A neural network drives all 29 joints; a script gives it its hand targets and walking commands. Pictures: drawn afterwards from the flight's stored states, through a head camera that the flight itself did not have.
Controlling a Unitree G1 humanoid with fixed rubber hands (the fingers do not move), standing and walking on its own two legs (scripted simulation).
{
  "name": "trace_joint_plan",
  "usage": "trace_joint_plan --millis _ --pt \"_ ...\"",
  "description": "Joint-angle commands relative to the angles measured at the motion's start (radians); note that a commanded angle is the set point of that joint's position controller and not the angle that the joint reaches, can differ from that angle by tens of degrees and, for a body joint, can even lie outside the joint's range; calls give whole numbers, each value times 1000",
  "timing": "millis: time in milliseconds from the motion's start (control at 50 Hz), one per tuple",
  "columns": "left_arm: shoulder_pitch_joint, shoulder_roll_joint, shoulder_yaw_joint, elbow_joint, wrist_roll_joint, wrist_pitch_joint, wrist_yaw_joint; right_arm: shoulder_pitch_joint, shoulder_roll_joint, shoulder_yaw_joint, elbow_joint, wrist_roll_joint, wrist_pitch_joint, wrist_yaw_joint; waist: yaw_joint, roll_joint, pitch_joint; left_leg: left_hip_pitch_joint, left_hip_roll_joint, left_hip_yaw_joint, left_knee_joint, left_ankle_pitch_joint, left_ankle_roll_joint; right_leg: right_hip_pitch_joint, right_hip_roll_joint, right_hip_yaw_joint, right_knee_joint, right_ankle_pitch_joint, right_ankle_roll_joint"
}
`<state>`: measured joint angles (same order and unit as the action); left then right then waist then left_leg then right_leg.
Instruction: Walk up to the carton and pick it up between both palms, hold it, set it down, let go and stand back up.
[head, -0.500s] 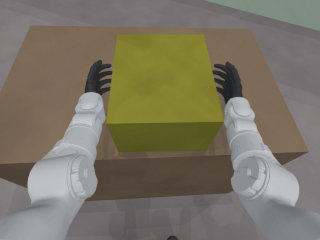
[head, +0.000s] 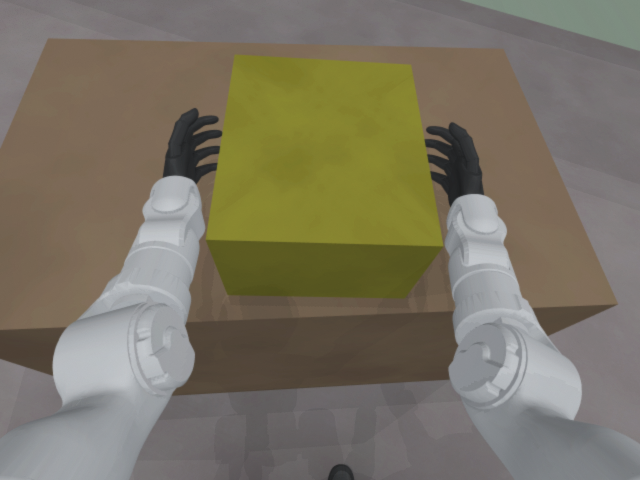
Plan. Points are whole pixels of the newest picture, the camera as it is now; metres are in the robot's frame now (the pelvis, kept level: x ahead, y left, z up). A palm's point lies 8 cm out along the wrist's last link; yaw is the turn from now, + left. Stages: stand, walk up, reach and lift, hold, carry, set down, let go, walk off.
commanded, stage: set down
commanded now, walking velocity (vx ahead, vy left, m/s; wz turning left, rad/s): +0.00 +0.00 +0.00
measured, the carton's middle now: (320, 178) +0.51 -0.02 +0.00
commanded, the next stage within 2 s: none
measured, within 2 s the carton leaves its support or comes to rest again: neither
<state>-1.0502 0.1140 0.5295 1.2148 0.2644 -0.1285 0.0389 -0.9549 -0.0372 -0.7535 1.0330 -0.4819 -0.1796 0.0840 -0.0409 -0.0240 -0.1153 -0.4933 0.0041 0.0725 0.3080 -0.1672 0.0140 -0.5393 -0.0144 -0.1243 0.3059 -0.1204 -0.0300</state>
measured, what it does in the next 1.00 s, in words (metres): stands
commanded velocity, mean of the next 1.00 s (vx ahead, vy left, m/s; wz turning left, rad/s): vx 0.00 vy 0.00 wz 0.00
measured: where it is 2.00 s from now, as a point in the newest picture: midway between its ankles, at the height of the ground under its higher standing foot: outside the picture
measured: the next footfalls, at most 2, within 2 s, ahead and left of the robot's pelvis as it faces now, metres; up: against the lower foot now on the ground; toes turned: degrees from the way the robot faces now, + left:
none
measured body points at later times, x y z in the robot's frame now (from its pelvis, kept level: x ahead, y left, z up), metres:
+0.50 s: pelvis +0.00 -0.01 +0.00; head +0.13 +0.00 +0.43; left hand +0.49 +0.15 +0.05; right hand +0.47 -0.20 +0.06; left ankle -0.04 +0.11 -0.74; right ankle -0.01 -0.10 -0.74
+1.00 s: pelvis +0.00 +0.00 +0.00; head +0.13 +0.00 +0.43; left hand +0.49 +0.15 +0.05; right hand +0.47 -0.20 +0.05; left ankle -0.04 +0.11 -0.74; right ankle -0.01 -0.10 -0.74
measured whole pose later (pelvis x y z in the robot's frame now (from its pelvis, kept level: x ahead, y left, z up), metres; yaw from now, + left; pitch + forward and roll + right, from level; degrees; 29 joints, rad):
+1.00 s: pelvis +0.00 +0.00 +0.00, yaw -1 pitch +19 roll +0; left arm -1.03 0.07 0.60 1.11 0.34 -0.12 0.01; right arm -0.96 -0.02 -0.79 0.99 -0.52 -0.19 0.12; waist -0.02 -0.01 -0.07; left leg -0.48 0.02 0.08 0.34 -0.19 0.01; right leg -0.52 0.00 -0.13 0.30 -0.12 -0.03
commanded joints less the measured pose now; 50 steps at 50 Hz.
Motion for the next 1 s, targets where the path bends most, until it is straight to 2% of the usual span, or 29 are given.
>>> trace_joint_plan --millis 0,80,120,160,260,320,400,540,620,740,840,880,980 --pt "-510 -471 -183 -47 50 -13 -104 -476 356 215 73 -26 -67 127 9 138 -636 593 69 -33 163 676 -68 4 12 -41 -1 293 28" --pt "-476 -491 -189 -49 45 0 -96 -461 345 212 97 -30 -76 130 5 118 -604 649 87 -54 195 766 -62 -92 17 -50 -15 260 27" --pt "-460 -478 -177 -37 46 1 -101 -462 344 219 101 -30 -76 129 8 78 -593 583 78 -49 182 710 -53 -15 15 -39 -8 292 27" --pt "-462 -463 -171 -33 41 -2 -107 -462 347 225 86 -38 -72 126 3 25 -582 492 63 -41 159 645 -40 88 11 -29 21 362 46" --pt "-456 -447 -156 -18 47 -13 -122 -447 361 228 81 -57 -63 123 -7 -10 -569 410 47 -36 127 552 -18 181 -2 -17 50 420 68" --pt "-472 -432 -143 -17 54 -23 -135 -441 387 230 61 -62 -55 114 -15 -32 -583 269 24 -17 85 422 -4 334 -17 8 76 494 86" --pt "-472 -417 -135 -17 67 -31 -143 -430 406 230 39 -66 -44 109 -9 -20 -587 162 7 -3 34 332 11 456 -32 21 104 534 103" --pt "-463 -430 -128 -28 89 -15 -143 -411 401 199 19 -65 -29 114 -12 33 -568 266 15 -2 47 367 -9 344 -20 3 59 416 86" --pt "-458 -445 -133 -58 92 -11 -132 -402 395 190 16 -70 -34 120 -13 56 -573 372 29 -15 75 458 -19 225 -7 -17 38 366 75" --pt "-423 -436 -111 -43 99 6 -137 -385 385 180 14 -86 -19 128 -11 14 -513 383 31 -20 77 458 -7 199 -2 -23 34 336 76" --pt "-410 -440 -105 -50 108 18 -127 -359 368 167 34 -85 -12 126 -9 55 -478 522 50 -36 121 556 -16 40 5 -31 -6 246 63" --pt "-410 -453 -117 -65 106 17 -125 -369 370 170 28 -81 -16 124 -7 63 -490 528 51 -36 134 582 -22 34 7 -29 -10 257 58" --pt "-409 -433 -110 -58 106 17 -129 -357 365 164 30 -84 -13 122 -12 46 -487 455 41 -26 117 523 -15 107 2 -20 10 286 65"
